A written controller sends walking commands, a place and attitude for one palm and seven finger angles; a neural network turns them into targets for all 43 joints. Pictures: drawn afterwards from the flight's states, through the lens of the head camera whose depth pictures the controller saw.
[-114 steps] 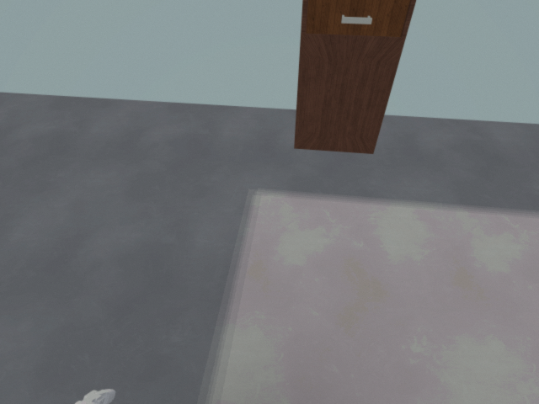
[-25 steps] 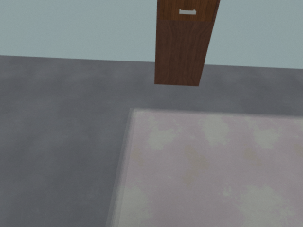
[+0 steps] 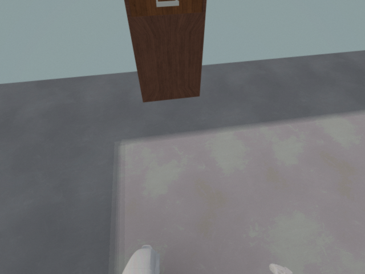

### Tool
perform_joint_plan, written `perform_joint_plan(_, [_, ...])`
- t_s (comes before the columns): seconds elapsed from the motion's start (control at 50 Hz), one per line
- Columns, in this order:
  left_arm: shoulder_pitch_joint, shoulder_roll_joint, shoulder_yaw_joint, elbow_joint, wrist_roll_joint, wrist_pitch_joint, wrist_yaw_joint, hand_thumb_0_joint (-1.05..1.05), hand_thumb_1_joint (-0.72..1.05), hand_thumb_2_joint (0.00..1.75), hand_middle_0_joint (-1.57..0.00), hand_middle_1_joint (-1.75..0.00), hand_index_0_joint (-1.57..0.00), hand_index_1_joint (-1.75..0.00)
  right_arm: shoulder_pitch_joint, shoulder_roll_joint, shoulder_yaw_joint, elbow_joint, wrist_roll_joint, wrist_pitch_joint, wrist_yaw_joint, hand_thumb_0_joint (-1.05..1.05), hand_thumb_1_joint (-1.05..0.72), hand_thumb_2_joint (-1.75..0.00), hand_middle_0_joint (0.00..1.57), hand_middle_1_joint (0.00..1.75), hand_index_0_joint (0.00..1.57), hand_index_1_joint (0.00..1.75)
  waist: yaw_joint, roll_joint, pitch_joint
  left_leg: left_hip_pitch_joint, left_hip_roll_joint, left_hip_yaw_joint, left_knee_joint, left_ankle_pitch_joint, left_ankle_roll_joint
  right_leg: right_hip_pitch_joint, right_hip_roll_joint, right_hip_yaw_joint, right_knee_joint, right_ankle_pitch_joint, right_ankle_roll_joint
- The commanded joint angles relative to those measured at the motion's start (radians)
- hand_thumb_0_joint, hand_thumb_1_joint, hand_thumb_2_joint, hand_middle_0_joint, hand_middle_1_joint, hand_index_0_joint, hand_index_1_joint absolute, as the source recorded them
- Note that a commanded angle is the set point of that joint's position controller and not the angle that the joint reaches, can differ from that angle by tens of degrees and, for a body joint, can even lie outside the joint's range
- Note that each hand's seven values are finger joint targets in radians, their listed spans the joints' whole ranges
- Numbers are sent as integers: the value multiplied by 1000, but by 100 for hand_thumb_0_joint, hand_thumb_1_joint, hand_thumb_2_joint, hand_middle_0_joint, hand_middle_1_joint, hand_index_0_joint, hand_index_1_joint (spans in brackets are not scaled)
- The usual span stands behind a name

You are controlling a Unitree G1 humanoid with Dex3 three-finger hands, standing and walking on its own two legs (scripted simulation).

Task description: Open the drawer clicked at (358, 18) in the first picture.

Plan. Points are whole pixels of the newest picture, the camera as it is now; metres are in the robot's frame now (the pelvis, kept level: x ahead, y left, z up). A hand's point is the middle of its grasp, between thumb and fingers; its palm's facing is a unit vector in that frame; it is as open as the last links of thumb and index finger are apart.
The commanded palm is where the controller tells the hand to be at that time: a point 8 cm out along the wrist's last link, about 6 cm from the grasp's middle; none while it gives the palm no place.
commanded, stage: walk to a spot facing it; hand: left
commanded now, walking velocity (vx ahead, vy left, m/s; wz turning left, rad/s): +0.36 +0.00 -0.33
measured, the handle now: (167, 2) +1.48 +0.23 -0.01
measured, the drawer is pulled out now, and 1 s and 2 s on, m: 0.00 0.00 0.00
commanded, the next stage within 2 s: turn to face it in 1.46 s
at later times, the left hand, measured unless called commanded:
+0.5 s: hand (118, 195) +0.35 +0.24 -0.16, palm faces -0.20 -0.96 -0.17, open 7.4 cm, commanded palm none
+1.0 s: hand (161, 146) +0.55 +0.13 -0.17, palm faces -0.30 -0.92 -0.24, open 7.2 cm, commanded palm none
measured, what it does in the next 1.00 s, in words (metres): walks ahead, turning right: left foot, then right foot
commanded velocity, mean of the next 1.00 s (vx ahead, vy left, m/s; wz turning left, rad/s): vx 0.37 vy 0.00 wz -0.27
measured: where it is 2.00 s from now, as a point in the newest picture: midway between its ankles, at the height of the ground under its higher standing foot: (224, 180)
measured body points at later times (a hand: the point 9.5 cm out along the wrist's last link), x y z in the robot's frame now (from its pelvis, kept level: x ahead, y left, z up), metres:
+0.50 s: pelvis +0.22 +0.06 +0.00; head +0.24 +0.08 +0.45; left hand +0.36 +0.29 -0.15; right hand +0.12 -0.16 -0.14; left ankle +0.18 +0.14 -0.74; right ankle +0.25 -0.11 -0.66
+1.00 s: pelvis +0.44 -0.04 +0.00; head +0.44 -0.04 +0.45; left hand +0.56 +0.18 -0.15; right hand +0.39 -0.27 -0.16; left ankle +0.55 +0.09 -0.69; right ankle +0.39 -0.11 -0.74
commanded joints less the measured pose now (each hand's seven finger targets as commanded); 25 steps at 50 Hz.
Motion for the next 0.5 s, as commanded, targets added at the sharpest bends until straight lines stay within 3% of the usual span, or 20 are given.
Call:
perform_joint_plan(0.0, [55, 188, 47, -34, 7, -16, 23, 0, 90, 90, -20, -30, -20, -30, -127, -40, -9, -118, 5, -42, 8, 0, -90, -90, 20, 30, 20, 30, 17, -152, 85, 51, -28, 39, -205, -1, 20, -44, -241, 151, -59, 550, -107])
perform_joint_plan(0.02, [44, 197, 51, -39, 6, -14, 23, 0, 90, 90, -20, -30, -20, -30, -112, -44, -8, -116, 6, -46, 6, 0, -90, -90, 20, 30, 20, 30, 12, -162, 73, 120, -47, 49, -250, -16, 31, -52, -240, 148, -40, 594, -104])
perform_joint_plan(0.04, [24, 210, 56, -44, 5, -14, 24, 0, 90, 90, -20, -30, -20, -30, -62, -55, -13, -105, 6, -51, 1, 0, -90, -90, 20, 30, 20, 30, -13, -174, 51, 211, -66, 54, -293, -34, 44, -62, -240, 144, 12, 673, -101])
perform_joint_plan(0.06, [4, 216, 59, -46, 2, -15, 24, 0, 90, 90, -20, -30, -20, -30, 42, -75, -20, -70, 3, -57, -9, 0, -90, -90, 20, 30, 20, 30, -61, -150, -1, 349, -94, 68, -369, -5, 54, -73, -214, 125, 115, 747, -84])
perform_joint_plan(0.08, [-1, 211, 62, -49, -4, -15, 22, 0, 90, 90, -20, -30, -20, -30, 189, -109, -28, -22, -3, -60, -22, 0, -90, -90, 20, 30, 20, 30, -119, -119, -77, 555, -96, 56, -423, 37, 69, -140, -175, 103, 284, 728, -61])
perform_joint_plan(0.1, [25, 166, 61, -56, -11, -13, 15, 0, 90, 90, -20, -30, -20, -30, 338, -204, -50, 14, -12, -63, -34, 0, -90, -90, 20, 30, 20, 30, -165, 33, -188, 804, 61, -108, -433, 25, 101, -294, -104, 58, 519, 447, -31])
perform_joint_plan(0.12, [89, 113, 55, -67, -24, -8, 0, 0, 90, 90, -20, -30, -20, -30, 423, -300, -71, 30, -21, -64, -35, 0, -90, -90, 20, 30, 20, 30, -150, 323, -282, 948, 362, -512, -562, 13, 199, -517, 27, -58, 875, -217, 13])
perform_joint_plan(0.14, [32, 132, 55, -85, -14, -10, 3, 0, 90, 90, -20, -30, -20, -30, 379, -273, -57, 20, -8, -52, -35, 0, -90, -90, 20, 30, 20, 30, -137, 227, -231, 824, 405, -608, -678, -134, 241, -566, -20, 16, 1010, -230, -1])
perform_joint_plan(0.16, [-15, 143, 56, -80, -9, -2, 1, 0, 90, 90, -20, -30, -20, -30, 285, -204, -47, 8, -5, -54, -38, 0, -90, -90, 20, 30, 20, 30, -102, 157, -128, 698, 361, -522, -736, -256, 196, -596, -74, 27, 1060, -115, 6])
perform_joint_plan(0.2, [-89, 122, 57, -87, 5, 8, -24, 0, 90, 90, -20, -30, -20, -30, 183, -101, -16, -8, -4, -70, -37, 0, -90, -90, 20, 30, 20, 30, -52, 86, 33, 462, 278, -313, -750, -205, 178, -587, -146, -16, 1027, -2, 18])
perform_joint_plan(0.22, [-77, 102, 58, -80, 11, 23, -29, 0, 90, 90, -20, -30, -20, -30, 183, -70, -9, 3, -7, -77, -39, 0, -90, -90, 20, 30, 20, 30, -35, 92, 47, 413, 246, -213, -752, -142, 160, -552, -157, -20, 992, 26, 24])
perform_joint_plan(0.26, [-52, 75, 55, -77, 12, 49, -33, 0, 90, 90, -20, -30, -20, -30, 192, -58, -7, 20, -4, -86, -43, 0, -90, -90, 20, 30, 20, 30, -8, 110, 22, 383, 205, -79, -753, -68, 156, -523, -160, -42, 940, 63, 34])
perform_joint_plan(0.36, [-139, 70, 63, -104, 18, 73, -41, 0, 90, 90, -20, -30, -20, -30, 261, -63, -12, 53, 1, -95, -48, 0, -90, -90, 20, 30, 20, 30, -11, 71, 61, 460, 196, 13, -805, -26, 159, -671, -184, -53, 870, 205, 66])
perform_joint_plan(0.42, [-223, 73, 57, -127, 19, 72, -46, 0, 90, 90, -20, -30, -20, -30, 322, -68, -13, 79, 2, -97, -50, 0, -90, -90, 20, 30, 20, 30, -31, 54, 57, 585, 194, 47, -792, 78, 156, -741, -191, -76, 755, 235, 75])
perform_joint_plan(0.48, [-338, 68, 44, -152, 16, 66, -49, 0, 90, 90, -20, -30, -20, -30, 393, -77, -13, 108, -2, -94, -50, 0, -90, -90, 20, 30, 20, 30, -75, 63, 79, 662, 200, 91, -769, 198, 173, -730, -187, -133, 578, 217, 71])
